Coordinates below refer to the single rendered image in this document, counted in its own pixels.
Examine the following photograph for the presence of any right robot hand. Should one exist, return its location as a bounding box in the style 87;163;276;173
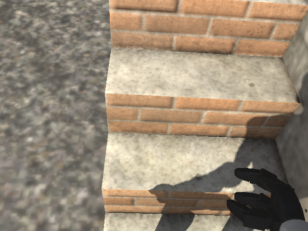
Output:
226;167;307;231

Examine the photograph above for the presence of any robot right forearm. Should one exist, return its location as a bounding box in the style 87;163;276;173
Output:
279;219;308;231

